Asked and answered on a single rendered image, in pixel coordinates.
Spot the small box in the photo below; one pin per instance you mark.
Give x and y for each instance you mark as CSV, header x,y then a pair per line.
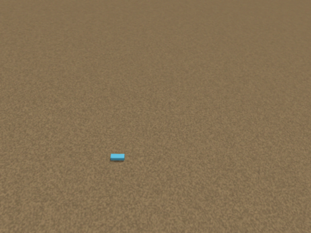
x,y
117,156

